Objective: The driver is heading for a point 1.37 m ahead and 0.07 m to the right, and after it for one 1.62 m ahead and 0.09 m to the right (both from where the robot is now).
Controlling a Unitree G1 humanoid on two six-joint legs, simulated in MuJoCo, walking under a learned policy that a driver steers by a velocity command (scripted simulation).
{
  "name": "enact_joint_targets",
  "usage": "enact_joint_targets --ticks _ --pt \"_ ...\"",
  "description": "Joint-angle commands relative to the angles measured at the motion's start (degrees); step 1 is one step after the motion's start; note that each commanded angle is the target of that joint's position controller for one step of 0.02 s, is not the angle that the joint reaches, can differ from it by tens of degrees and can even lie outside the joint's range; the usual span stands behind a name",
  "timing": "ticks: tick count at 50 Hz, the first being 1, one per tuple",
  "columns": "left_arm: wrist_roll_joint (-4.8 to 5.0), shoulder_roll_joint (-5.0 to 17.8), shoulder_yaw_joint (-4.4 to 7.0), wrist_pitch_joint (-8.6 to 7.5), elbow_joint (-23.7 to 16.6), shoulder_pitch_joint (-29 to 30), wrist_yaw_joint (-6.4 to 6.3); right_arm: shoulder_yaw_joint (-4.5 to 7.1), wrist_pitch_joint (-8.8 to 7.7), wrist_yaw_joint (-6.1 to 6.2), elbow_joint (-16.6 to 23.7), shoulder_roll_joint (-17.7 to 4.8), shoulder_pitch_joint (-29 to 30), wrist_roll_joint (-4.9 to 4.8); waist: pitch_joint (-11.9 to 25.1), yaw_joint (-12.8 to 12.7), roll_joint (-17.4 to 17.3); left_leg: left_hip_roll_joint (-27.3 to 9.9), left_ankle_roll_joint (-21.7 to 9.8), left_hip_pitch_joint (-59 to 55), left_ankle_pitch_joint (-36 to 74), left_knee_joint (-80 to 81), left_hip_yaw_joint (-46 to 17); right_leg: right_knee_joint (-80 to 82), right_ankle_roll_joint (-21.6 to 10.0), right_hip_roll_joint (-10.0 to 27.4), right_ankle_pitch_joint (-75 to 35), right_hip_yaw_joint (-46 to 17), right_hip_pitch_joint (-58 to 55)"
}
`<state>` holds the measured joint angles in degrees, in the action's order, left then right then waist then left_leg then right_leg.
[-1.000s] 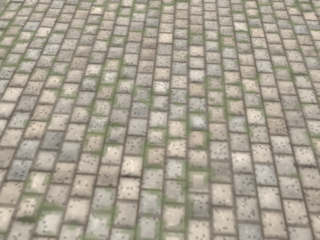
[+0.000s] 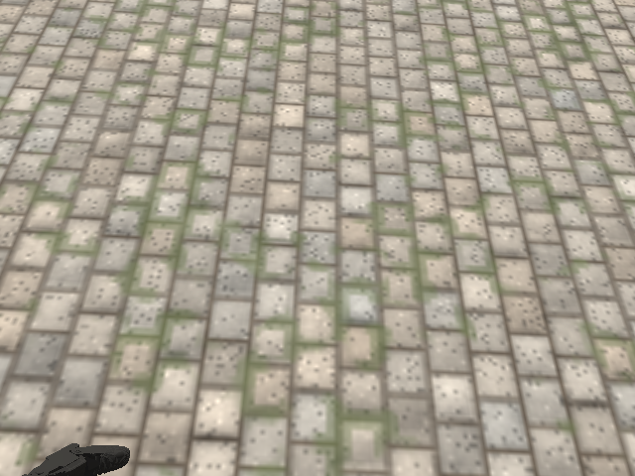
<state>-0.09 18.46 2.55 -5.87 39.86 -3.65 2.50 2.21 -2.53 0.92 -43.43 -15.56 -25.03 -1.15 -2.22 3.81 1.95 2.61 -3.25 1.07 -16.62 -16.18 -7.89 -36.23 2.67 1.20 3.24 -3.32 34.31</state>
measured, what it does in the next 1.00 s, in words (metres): walks ahead: right foot, then left foot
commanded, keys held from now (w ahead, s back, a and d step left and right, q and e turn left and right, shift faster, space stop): w+q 0.18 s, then w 0.12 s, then w+e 0.70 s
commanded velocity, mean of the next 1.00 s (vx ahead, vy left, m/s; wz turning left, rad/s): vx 0.49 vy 0.00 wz -0.06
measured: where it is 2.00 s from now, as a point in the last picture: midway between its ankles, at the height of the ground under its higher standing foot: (313, 304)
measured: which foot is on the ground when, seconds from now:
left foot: down 0.00-0.14, up 0.16-0.58, down 0.60-1.00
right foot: up 0.00-0.12, down 0.14-0.60, up 0.62-1.00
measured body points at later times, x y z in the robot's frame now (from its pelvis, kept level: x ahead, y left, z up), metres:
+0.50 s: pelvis +0.28 -0.01 +0.00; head +0.32 +0.00 +0.45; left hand +0.23 +0.27 -0.13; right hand +0.55 -0.20 -0.07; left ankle +0.41 +0.17 -0.71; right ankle +0.24 -0.14 -0.75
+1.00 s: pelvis +0.54 +0.05 -0.01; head +0.57 +0.04 +0.44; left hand +0.78 +0.27 -0.09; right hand +0.53 -0.25 -0.13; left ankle +0.45 +0.16 -0.75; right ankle +0.69 -0.11 -0.70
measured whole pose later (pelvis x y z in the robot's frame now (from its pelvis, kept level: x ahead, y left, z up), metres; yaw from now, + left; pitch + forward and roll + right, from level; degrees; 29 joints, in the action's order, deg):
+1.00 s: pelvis +0.54 +0.05 -0.01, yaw -8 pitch +1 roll +3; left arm 1.3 16.8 3.2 -1.1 38.5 -6.1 2.6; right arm 4.4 -4.8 0.2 -46.2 -17.2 -19.2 -0.1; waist -2.8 5.0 2.3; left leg 0.6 0.1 -2.9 -16.4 -13.3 12.8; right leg -41.6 -0.3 5.5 1.6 -0.9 37.1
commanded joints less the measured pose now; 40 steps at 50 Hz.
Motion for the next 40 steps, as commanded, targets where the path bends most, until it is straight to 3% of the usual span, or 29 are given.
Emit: enact_joint_targets --ticks 1,3,5,6,7,8,9,10,11,12,13,14,16,18,21,24,27,29,30,31,32,33,34,35,36,37,40 --pt "0.59 2.9 0.42 -1.14 -6.6 9.6 0.05 3.63 -0.43 0.94 3.1 -12.2 -0.4 -0.47 -2.2 0.6 -8.4 -10.9 -7.1 8.5 14.7 4.5 -9.0 6.5 0.4 -3.2 -7.2 1.7 -6.4" --pt "0.86 4.7 1.13 -1.30 -6.5 8.3 -0.17 3.91 -0.33 1.17 2.9 -12.3 0.1 -0.79 -2.1 -0.8 -9.2 -12.5 -6.0 5.8 16.1 2.6 -11.2 8.2 -0.7 -2.4 -6.3 -0.3 -8.1" --pt "0.88 6.6 2.10 -1.55 -5.8 4.5 -0.55 4.17 0.12 1.12 3.1 -12.2 1.0 -0.54 -0.3 -3.0 -10.4 -13.2 -4.9 3.2 24.2 -2.2 -12.1 8.5 -2.5 -2.4 -1.5 0.3 -12.3" --pt "0.78 8.1 3.09 -1.63 -4.5 -1.0 -1.02 3.89 0.36 0.95 3.5 -11.3 1.8 -0.24 3.5 -5.9 -10.3 -11.0 -3.6 3.3 31.5 -8.9 -10.7 10.1 -4.1 -2.9 -1.1 1.7 -19.8" --pt "0.32 9.8 3.96 -1.57 -3.2 -9.1 -1.50 3.12 0.59 0.69 4.7 -9.5 2.8 0.40 10.8 -10.0 -9.4 -7.7 -1.7 8.0 30.2 -20.9 -9.1 8.7 -6.6 0.9 -0.4 -0.8 -33.2" --pt "-0.56 13.2 4.70 -1.04 -2.6 -18.0 -2.07 1.67 0.54 0.67 6.4 -4.6 0.8 1.56 20.9 -11.4 0.4 -1.9 0.6 20.6 12.4 -39.4 -4.9 7.9 -10.8 12.7 8.1 -15.6 -51.3" --pt "-0.86 14.4 4.64 -0.52 -1.4 -17.9 -1.18 0.57 -0.15 0.36 7.5 -1.7 -7.8 -0.93 26.1 -5.9 20.5 2.5 2.5 36.0 -19.2 -54.6 -3.0 17.3 -17.8 23.5 20.4 -43.2 -59.8" --pt "0.02 7.7 3.21 -0.42 -2.2 -15.1 -1.21 1.88 -0.14 0.37 5.4 -8.4 -4.4 -1.88 17.5 -7.4 11.4 -2.1 2.8 40.5 -14.6 -59.4 -3.9 20.0 -15.8 20.8 28.2 -39.9 -53.1" --pt "0.31 5.4 2.66 -0.14 -1.9 -12.6 -1.47 2.40 -0.14 0.19 6.0 -10.4 1.8 -1.51 9.7 -8.2 5.6 -4.2 2.7 40.7 -9.2 -58.3 -1.3 20.4 -14.1 18.4 24.0 -28.9 -44.5" --pt "-0.24 5.1 2.46 0.01 -1.3 -10.8 -1.35 2.20 -0.34 0.29 6.5 -9.5 5.1 -0.57 6.1 -7.1 1.0 -6.1 2.6 38.4 -5.7 -56.3 0.0 21.2 -13.6 16.0 16.1 -22.9 -37.2" --pt "-0.71 4.2 2.24 0.03 -0.7 -9.8 -1.29 2.30 -0.50 0.08 7.0 -8.8 7.1 -0.03 3.7 -6.2 0.9 -7.3 2.4 36.9 -3.9 -54.0 -0.1 22.4 -14.0 14.2 9.8 -18.6 -32.4" --pt "-1.09 3.7 2.00 -0.22 -0.3 -9.2 -1.38 2.18 -0.37 -0.26 7.0 -7.8 6.8 -0.34 3.0 -4.8 2.2 -8.3 2.1 34.6 -2.9 -52.5 -0.1 23.8 -14.2 12.9 6.8 -15.3 -29.3" --pt "-0.21 3.6 2.04 -0.91 1.0 -9.5 -1.25 1.45 -0.12 -0.56 7.3 -5.4 7.1 -0.25 2.2 -3.8 3.0 -8.8 2.3 33.9 -3.3 -48.1 1.2 26.2 -16.0 12.4 3.1 -12.4 -26.7" --pt "0.77 5.3 2.41 -1.00 2.0 -10.1 -1.26 0.64 -0.51 -0.76 8.9 -4.1 11.0 0.96 0.1 -3.7 2.0 -9.7 3.2 35.6 -1.3 -40.9 3.2 28.4 -17.6 12.6 0.2 -10.9 -25.2" --pt "1.39 7.3 2.90 -0.18 2.3 -10.5 -1.58 -0.30 -2.06 -1.65 10.1 -3.3 16.8 1.25 -1.1 -5.2 1.1 -8.6 4.1 32.3 8.6 -27.5 5.1 28.9 -16.5 9.7 -2.4 -6.4 -23.4" --pt "1.97 9.1 3.34 0.58 3.6 -14.5 -1.77 -0.12 -2.94 -2.39 11.3 -4.4 22.0 0.57 -0.7 -7.1 1.2 -5.9 5.0 27.0 15.8 -19.1 6.0 27.2 -14.8 9.6 -3.0 -6.0 -23.7" --pt "2.22 9.7 3.51 1.52 4.5 -16.9 -2.12 0.87 -3.46 -2.69 12.0 -6.7 23.1 0.20 -0.1 -6.1 2.2 -4.9 3.8 23.1 15.0 -14.0 5.1 23.6 -12.5 11.5 -0.4 -9.0 -27.0" --pt "1.81 8.8 3.13 2.04 4.7 -17.1 -2.32 2.29 -3.57 -2.27 10.3 -8.7 17.0 0.30 3.0 -2.1 2.3 -3.8 1.8 12.2 12.9 -10.8 6.4 15.9 -10.1 9.4 -5.1 -7.8 -25.8" --pt "1.16 6.4 2.24 1.96 4.4 -17.3 -2.25 3.54 -3.51 -1.67 9.0 -11.2 10.0 0.74 7.9 1.5 1.2 -6.6 0.0 1.4 12.4 -11.1 4.6 5.4 -8.1 6.0 -4.5 -5.4 -21.9" --pt "-0.74 1.3 0.44 1.90 2.3 -17.9 -2.33 4.59 -3.02 -0.90 8.3 -15.7 0.9 1.78 17.6 4.3 -8.7 -19.4 -3.3 -13.3 10.9 -12.0 -8.4 -14.0 -5.3 1.1 13.3 -1.5 -12.0" --pt "1.82 -0.9 -0.12 1.26 1.0 -24.5 -2.47 4.82 -2.46 -1.54 7.6 -17.6 0.4 2.62 22.1 0.6 -23.4 -27.9 -10.4 -20.7 -5.3 -2.6 -32.8 -29.1 -3.6 -3.6 31.4 -1.6 3.5" --pt "3.05 5.4 1.46 1.51 2.2 -21.6 -2.72 3.51 -2.55 -1.85 7.9 -11.8 3.0 1.79 15.0 1.5 -14.4 -25.7 -9.1 -15.4 -12.5 0.1 -30.7 -35.4 -3.3 -0.4 28.0 -4.8 8.4" --pt "3.18 6.9 2.13 1.77 1.3 -17.3 -2.66 2.65 -2.68 -1.88 7.7 -8.9 5.8 1.21 8.9 1.1 -11.3 -23.8 -7.6 -9.8 -9.2 0.3 -21.3 -35.7 -3.5 1.5 22.7 -3.9 9.9" --pt "2.61 6.1 2.13 2.14 1.4 -15.9 -2.80 2.13 -2.87 -2.06 7.6 -7.3 8.8 1.52 6.3 -0.5 -8.2 -21.2 -6.8 -4.4 -1.8 1.2 -15.0 -34.5 -3.1 3.4 18.5 -3.2 7.7" --pt "2.02 5.3 2.29 2.56 1.2 -15.0 -2.68 1.89 -3.02 -2.14 7.1 -5.9 10.9 1.78 3.9 -1.8 -8.4 -19.3 -6.7 -0.5 3.7 2.6 -9.9 -31.9 -2.8 4.7 15.8 -3.3 6.4" --pt "2.05 4.3 2.29 3.13 1.2 -15.3 -2.44 1.94 -3.38 -2.01 6.7 -5.6 12.1 2.14 3.1 -2.9 -9.4 -18.2 -6.3 2.6 7.4 4.2 -5.9 -30.8 -2.5 5.8 13.8 -3.2 3.5" --pt "1.79 2.0 1.98 4.43 -0.1 -13.2 -2.18 2.69 -4.49 -1.58 5.2 -6.3 12.7 1.90 1.4 -3.8 -7.2 -18.3 -7.5 4.9 15.9 7.1 1.0 -27.9 -1.7 6.2 10.1 -2.7 3.8"
Next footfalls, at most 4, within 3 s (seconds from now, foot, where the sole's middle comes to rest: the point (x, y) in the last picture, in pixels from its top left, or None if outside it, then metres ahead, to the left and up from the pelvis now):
0.14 right None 0.28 -0.13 -0.78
0.60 left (211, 464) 0.49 0.17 -0.78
1.12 right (335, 343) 0.76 -0.11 -0.78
1.64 left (263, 286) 0.92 0.06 -0.78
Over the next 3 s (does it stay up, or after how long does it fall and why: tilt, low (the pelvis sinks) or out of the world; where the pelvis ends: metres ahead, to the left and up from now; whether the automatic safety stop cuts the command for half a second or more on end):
stays up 0.95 -0.12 -0.02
